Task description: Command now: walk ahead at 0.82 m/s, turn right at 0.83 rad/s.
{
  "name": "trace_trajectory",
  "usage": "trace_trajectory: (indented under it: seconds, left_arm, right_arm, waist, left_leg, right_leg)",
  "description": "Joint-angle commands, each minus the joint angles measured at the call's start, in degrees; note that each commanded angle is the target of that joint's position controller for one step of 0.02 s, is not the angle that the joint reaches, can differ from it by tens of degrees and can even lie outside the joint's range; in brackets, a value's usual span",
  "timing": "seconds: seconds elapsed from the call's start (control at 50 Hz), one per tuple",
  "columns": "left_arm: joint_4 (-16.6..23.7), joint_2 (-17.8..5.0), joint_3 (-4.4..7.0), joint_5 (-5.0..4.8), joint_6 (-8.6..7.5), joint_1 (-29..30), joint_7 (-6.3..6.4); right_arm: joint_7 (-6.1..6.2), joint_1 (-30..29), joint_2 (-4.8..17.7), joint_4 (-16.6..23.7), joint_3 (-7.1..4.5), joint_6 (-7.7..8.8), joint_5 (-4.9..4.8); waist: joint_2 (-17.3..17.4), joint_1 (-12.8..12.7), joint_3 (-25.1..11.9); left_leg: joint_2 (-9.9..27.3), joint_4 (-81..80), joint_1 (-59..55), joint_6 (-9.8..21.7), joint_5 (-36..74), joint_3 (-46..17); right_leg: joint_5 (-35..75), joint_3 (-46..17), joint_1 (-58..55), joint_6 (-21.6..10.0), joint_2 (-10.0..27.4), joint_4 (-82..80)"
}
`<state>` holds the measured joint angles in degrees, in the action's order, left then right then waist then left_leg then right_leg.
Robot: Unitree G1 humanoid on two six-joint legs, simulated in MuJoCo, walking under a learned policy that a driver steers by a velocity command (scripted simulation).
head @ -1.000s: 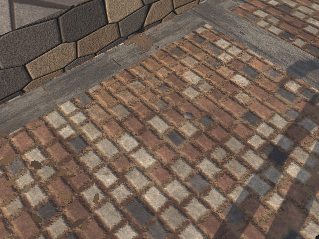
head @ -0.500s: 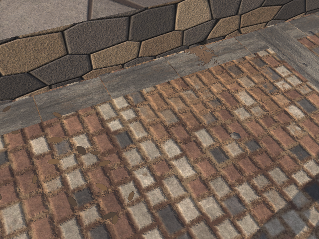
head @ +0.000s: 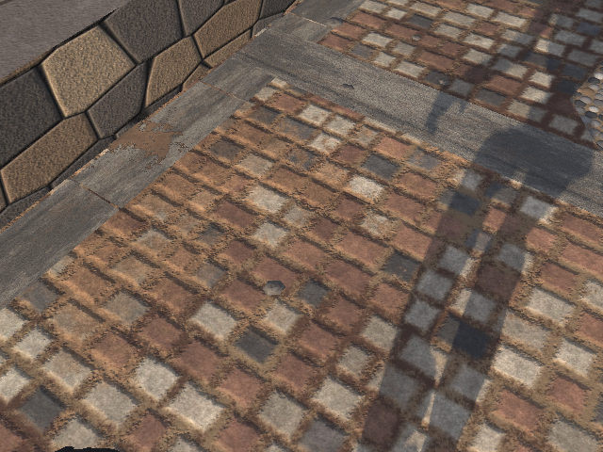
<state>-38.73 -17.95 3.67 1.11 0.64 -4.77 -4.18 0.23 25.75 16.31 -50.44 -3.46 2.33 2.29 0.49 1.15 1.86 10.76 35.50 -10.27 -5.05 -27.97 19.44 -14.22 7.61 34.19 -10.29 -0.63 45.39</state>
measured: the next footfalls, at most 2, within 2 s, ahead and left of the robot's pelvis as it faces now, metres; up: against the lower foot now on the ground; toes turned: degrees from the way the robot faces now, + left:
left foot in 0.42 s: +0.53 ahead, -0.02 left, +0.00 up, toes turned -12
right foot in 0.76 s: +0.42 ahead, -0.24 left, +0.00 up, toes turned -10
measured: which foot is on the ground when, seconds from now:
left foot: down 0.00-0.00, up 0.02-0.40, down 0.42-1.00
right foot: down 0.00-0.46, up 0.48-0.74, down 0.76-1.00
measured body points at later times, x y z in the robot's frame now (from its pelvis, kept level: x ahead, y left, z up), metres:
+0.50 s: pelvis +0.32 -0.05 +0.02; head +0.36 -0.08 +0.47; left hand +0.46 +0.21 -0.09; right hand +0.46 -0.33 -0.08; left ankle +0.49 -0.02 -0.69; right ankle +0.13 -0.09 -0.62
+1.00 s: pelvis +0.42 -0.12 +0.04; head +0.43 -0.13 +0.49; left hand +0.56 +0.10 -0.09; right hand +0.48 -0.39 -0.09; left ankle +0.49 -0.02 -0.69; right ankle +0.38 -0.24 -0.69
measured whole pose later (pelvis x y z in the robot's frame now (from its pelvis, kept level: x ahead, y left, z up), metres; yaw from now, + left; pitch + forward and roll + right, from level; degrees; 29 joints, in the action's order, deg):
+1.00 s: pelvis +0.42 -0.12 +0.04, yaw -12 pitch +0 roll +1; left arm -49.0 -11.9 1.2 0.5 -1.2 -14.6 1.8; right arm 0.6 10.2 12.8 -49.3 -1.6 1.0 0.7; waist 0.4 0.6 0.7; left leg -0.4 30.1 18.2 0.2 -11.6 0.9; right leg -19.3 -2.2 13.4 0.1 0.0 32.9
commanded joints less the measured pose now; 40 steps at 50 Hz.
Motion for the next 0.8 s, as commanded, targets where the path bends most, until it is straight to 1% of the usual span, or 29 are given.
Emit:
trace_trajectory:
  seconds: [0.02, 0.04, 0.06, 0.08, 0.1, 0.12, 0.16, 0.2, 0.24, 0.26, 0.3, 0.34, 0.38, 0.42, 0.44, 0.46, 0.48, 0.5, 0.52, 0.54, 0.56, 0.58, 0.62, 0.66, 0.7, 0.74, 0.76, 0.78, 0.8]
  left_arm:
    - [-2.09, -19.71, 6.08, -0.05, -0.05, -20.91, 2.36]
    - [-2.55, -17.64, 5.61, 0.33, -0.21, -21.10, 2.40]
    - [-3.67, -15.47, 4.85, 0.71, -0.80, -19.75, 3.31]
    - [-3.24, -12.08, 3.85, 0.89, -1.74, -15.95, 3.76]
    - [0.57, -7.21, 2.49, -2.98, -4.10, -11.80, 2.91]
    - [0.63, -6.59, 1.91, -2.95, -5.29, -8.91, 2.61]
    - [0.18, -5.88, 1.80, -2.88, -5.90, -7.69, 3.42]
    - [-0.74, -6.29, 1.82, -2.57, -5.66, -8.96, 4.77]
    - [-1.17, -5.88, 1.56, -1.88, -4.74, -9.60, 6.13]
    - [-1.51, -5.36, 1.35, -1.93, -4.08, -10.31, 6.75]
    - [-3.14, -5.29, 1.16, -2.07, -2.92, -14.95, 8.04]
    - [-4.18, -5.87, 1.28, -1.70, -2.38, -17.22, 8.83]
    - [-4.20, -6.13, 1.63, -1.03, -2.42, -16.03, 9.13]
    - [-3.19, -5.55, 1.78, -0.28, -2.33, -12.39, 8.93]
    - [-2.03, -4.75, 1.41, -0.15, -2.31, -8.14, 8.14]
    - [-1.76, -0.17, 0.44, 0.36, -2.01, -17.18, 7.27]
    - [-5.26, -1.59, 0.15, -1.77, -2.02, -25.69, 5.85]
    - [-4.80, -7.09, 1.30, -4.00, -1.66, -20.89, 5.14]
    - [-2.26, -8.52, 1.48, -3.36, -0.83, -12.45, 5.28]
    - [-1.47, -6.76, 1.08, -2.44, 0.31, -9.49, 5.57]
    - [-1.56, -5.49, 0.95, -1.71, 1.60, -10.47, 5.85]
    - [-2.61, -3.31, 0.48, -1.60, 2.42, -13.59, 5.84]
    - [-4.06, -0.02, -0.68, -1.25, 2.12, -15.34, 6.37]
    - [-4.63, -0.31, -0.94, -0.91, 1.57, -14.62, 6.66]
    - [-5.78, -1.16, -0.60, -1.07, 1.54, -15.19, 6.61]
    - [-5.42, -1.46, -0.40, 0.28, 1.62, -13.21, 6.51]
    - [-4.20, -3.08, -0.25, 1.04, 1.51, -11.43, 6.72]
    - [-4.29, -6.38, 0.53, 0.63, 1.36, -9.23, 6.87]
    - [-4.39, -3.34, -0.11, 0.45, 0.65, -7.73, 6.67]
  right_arm:
    - [-1.41, -6.62, 4.47, 12.54, -0.13, 2.56, -0.22]
    - [-1.11, -14.33, 7.59, 14.45, -0.42, 3.31, -0.38]
    - [-0.66, -12.36, 6.18, 13.64, 0.21, 3.82, -1.57]
    - [-0.22, -9.75, 5.46, 11.47, 0.56, 3.56, -1.28]
    - [1.40, -9.87, 9.04, 11.73, -1.26, 5.26, -4.70]
    - [1.78, -8.74, 9.23, 10.98, -1.42, 4.98, -4.77]
    - [1.47, -9.00, 7.78, 10.56, -1.56, 3.80, -3.22]
    - [0.67, -13.08, 5.01, 11.95, -1.02, 3.24, -1.80]
    - [-0.11, -15.86, 2.61, 12.51, -0.40, 3.78, -1.50]
    - [-0.65, -17.87, 1.62, 12.71, -0.03, 4.19, -1.59]
    - [-2.13, -24.06, 1.07, 13.96, 0.30, 5.09, -1.77]
    - [-3.71, -26.52, 1.95, 14.47, 0.19, 5.81, -1.91]
    - [-4.25, -23.47, 4.10, 13.68, -0.50, 6.33, -1.73]
    - [-3.47, -11.57, 7.20, 10.25, -1.83, 6.61, -1.52]
    - [-2.73, -3.53, 7.89, 8.52, -2.04, 6.92, -1.27]
    - [-2.41, -3.40, 10.41, 8.54, -1.85, 6.89, 0.74]
    - [-2.23, -3.44, 5.07, 8.78, -0.22, 6.07, 1.54]
    - [-1.89, -8.74, 5.97, 10.51, -0.87, 4.98, -0.66]
    - [-1.20, -14.91, 4.63, 12.22, -0.43, 3.60, -1.77]
    - [-0.67, -18.68, 2.12, 12.28, 0.93, 2.66, -1.88]
    - [-0.46, -20.46, 1.93, 12.06, 1.28, 1.99, -1.44]
    - [-0.67, -21.93, 2.66, 11.62, 1.01, 1.17, -1.14]
    - [-0.87, -20.88, 3.26, 10.57, 0.53, 0.88, -0.58]
    - [-0.78, -18.32, 4.38, 9.20, 0.01, 0.77, -1.04]
    - [-0.45, -19.18, 4.82, 8.87, -0.04, 0.04, -1.89]
    - [-0.36, -18.55, 2.68, 7.97, 0.84, -0.43, -1.76]
    - [-0.48, -17.59, 1.41, 7.43, 1.31, -0.43, -1.27]
    - [-0.50, -16.05, 1.92, 7.78, 0.92, -0.52, -1.27]
    - [-0.24, -17.41, 1.65, 7.49, 0.96, -0.48, -0.89]
  waist:
    - [-13.87, -7.89, -17.83]
    - [-3.88, -9.66, -12.97]
    - [-1.94, -6.08, -6.18]
    - [2.03, -2.57, -2.54]
    - [1.97, -2.30, -6.05]
    - [0.41, 0.04, -5.71]
    - [-0.44, 1.12, -3.08]
    - [-1.01, 0.63, -1.26]
    - [-2.30, -0.35, -1.84]
    - [-2.58, -1.51, -2.14]
    - [-2.57, -5.14, -3.08]
    - [-3.96, -6.05, -3.20]
    - [-6.09, -3.76, -3.86]
    - [-8.14, 2.39, -7.07]
    - [-6.33, 7.99, -9.32]
    - [11.78, 3.15, -18.41]
    - [11.04, 1.75, -30.17]
    - [5.42, 2.78, -24.96]
    - [-1.20, 2.02, -16.20]
    - [-4.36, -0.14, -9.22]
    - [-2.53, -2.37, -5.89]
    - [1.46, -4.14, -3.28]
    - [5.49, -3.59, -4.03]
    - [5.34, -2.32, -8.80]
    - [5.06, -3.17, -10.32]
    - [5.22, -3.31, -7.23]
    - [2.61, -2.56, -4.66]
    - [-3.95, 0.65, -1.83]
    - [-5.15, 0.44, -1.02]
  left_leg:
    - [-10.60, 52.33, 52.48, 2.77, -1.11, -14.74]
    - [-7.86, 52.88, 57.27, 3.46, 5.16, -22.02]
    - [-5.99, 50.55, 55.62, 3.81, 9.35, -20.42]
    - [-3.12, 45.65, 50.74, 4.07, 11.73, -20.32]
    - [-3.39, 45.36, 47.43, 3.66, 9.62, -24.60]
    - [-1.40, 42.40, 45.02, 3.77, 11.14, -25.38]
    - [-0.89, 35.21, 44.27, 3.07, 12.68, -23.23]
    - [-4.28, 26.83, 43.44, 2.39, 17.47, -18.93]
    - [-7.79, 16.29, 41.98, 2.43, 26.62, -16.14]
    - [-9.30, 9.14, 40.66, 2.53, 31.72, -15.21]
    - [-11.76, -2.22, 40.52, 2.76, 42.07, -13.97]
    - [-13.11, -7.85, 39.67, 3.62, 47.09, -14.58]
    - [-14.13, -8.67, 35.09, 5.14, 45.32, -15.82]
    - [-15.35, -8.26, 26.24, 6.66, 42.04, -15.71]
    - [-11.62, -13.55, 17.51, 9.12, 51.57, -18.07]
    - [5.75, -3.72, -3.75, 20.80, 77.83, -34.61]
    - [13.87, -4.98, -12.02, 29.40, 78.53, -52.27]
    - [13.10, -9.93, -5.31, 29.21, 57.29, -51.61]
    - [9.38, -14.46, 6.31, 25.27, 39.31, -46.54]
    - [7.51, -18.11, 17.72, 23.13, 29.25, -43.31]
    - [3.93, -20.74, 26.48, 20.71, 20.99, -39.73]
    - [-0.07, -22.66, 33.35, 18.33, 17.02, -34.89]
    - [-3.04, -22.62, 35.95, 17.96, 24.55, -28.85]
    - [-1.26, -20.51, 31.24, 18.80, 26.45, -29.17]
    - [-1.25, -20.26, 32.35, 17.06, 13.50, -28.85]
    - [-3.70, -20.35, 36.98, 12.21, -2.42, -27.83]
    - [-5.66, -17.89, 38.13, 9.12, -5.69, -26.32]
    - [-9.38, -15.26, 33.64, 6.75, -1.91, -22.05]
    - [-10.14, -11.60, 26.52, 5.50, 4.89, -20.70]
  right_leg:
    - [-31.24, -53.13, -54.38, -11.29, 15.16, -28.20]
    - [-15.96, -51.43, -52.22, -8.22, 16.12, -31.63]
    - [4.73, -43.45, -44.07, -7.52, 16.90, -29.61]
    - [20.47, -34.11, -35.42, -5.65, 14.35, -26.60]
    - [23.36, -32.71, -32.70, -7.04, 13.66, -27.71]
    - [30.49, -28.68, -29.55, -4.99, 12.18, -27.39]
    - [40.13, -21.51, -25.50, -3.25, 9.55, -29.00]
    - [50.48, -15.14, -22.13, 0.21, 5.10, -29.80]
    - [53.33, -10.53, -21.99, 3.65, 1.75, -29.28]
    - [51.02, -8.95, -22.64, 5.57, 0.39, -28.58]
    - [47.11, -9.57, -27.69, 7.86, 1.33, -27.76]
    - [43.20, -10.91, -31.66, 8.72, 3.20, -26.77]
    - [45.23, -12.95, -32.05, 8.49, 5.02, -22.48]
    - [53.54, -13.95, -32.59, 9.27, 4.79, -11.40]
    - [48.98, -12.80, -29.59, 10.54, 2.47, 1.65]
    - [-3.70, -14.31, -13.10, 14.97, -4.62, 29.20]
    - [-27.61, -24.28, -6.90, 15.57, -9.36, 39.27]
    - [-23.02, -25.85, -2.42, 14.76, -6.01, 41.43]
    - [-18.73, -20.47, -2.00, 13.92, -3.31, 37.97]
    - [-16.35, -17.90, -3.28, 13.63, -1.53, 33.90]
    - [-14.66, -15.96, -7.61, 13.55, 0.69, 27.70]
    - [-14.70, -13.62, -12.35, 13.66, 1.29, 19.62]
    - [-16.67, -10.29, -17.73, 14.10, 1.39, 7.82]
    - [-9.79, -10.52, -20.25, 13.73, 2.61, 0.18]
    - [0.48, -9.30, -25.40, 12.43, 2.17, -7.81]
    - [2.15, -9.28, -28.20, 10.19, 2.20, -13.64]
    - [0.20, -14.16, -26.29, 8.35, 5.92, -18.10]
    - [-13.00, -17.22, -16.42, 6.03, 7.26, -21.12]
    - [-20.32, -16.82, -9.87, 6.27, 6.20, -24.12]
